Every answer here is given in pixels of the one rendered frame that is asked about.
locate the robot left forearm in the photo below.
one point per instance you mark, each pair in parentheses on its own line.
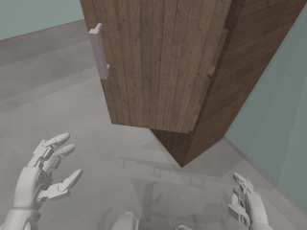
(21,219)

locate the robot left hand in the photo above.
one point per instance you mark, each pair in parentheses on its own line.
(28,191)

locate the robot right hand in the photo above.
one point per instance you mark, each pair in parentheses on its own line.
(252,209)

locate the cupboard door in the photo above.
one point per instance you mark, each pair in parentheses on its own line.
(159,54)

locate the handle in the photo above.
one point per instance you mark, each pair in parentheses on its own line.
(98,51)

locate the robot left thigh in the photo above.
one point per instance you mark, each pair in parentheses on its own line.
(125,222)

